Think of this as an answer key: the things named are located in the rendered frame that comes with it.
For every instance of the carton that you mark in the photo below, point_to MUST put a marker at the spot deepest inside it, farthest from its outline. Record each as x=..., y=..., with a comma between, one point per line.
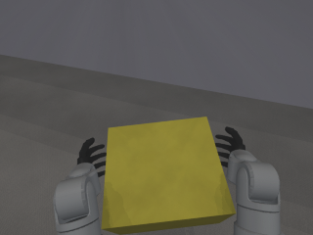
x=163, y=175

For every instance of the left robot forearm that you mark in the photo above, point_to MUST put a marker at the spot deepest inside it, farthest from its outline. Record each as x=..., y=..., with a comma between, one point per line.
x=75, y=202

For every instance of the left robot hand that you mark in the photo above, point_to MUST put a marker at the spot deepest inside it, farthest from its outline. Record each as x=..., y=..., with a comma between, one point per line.
x=86, y=152

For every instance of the right robot forearm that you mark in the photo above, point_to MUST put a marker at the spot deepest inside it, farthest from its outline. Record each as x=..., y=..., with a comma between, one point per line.
x=258, y=195

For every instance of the right robot hand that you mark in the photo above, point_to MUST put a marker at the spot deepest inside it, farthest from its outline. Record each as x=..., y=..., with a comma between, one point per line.
x=236, y=143

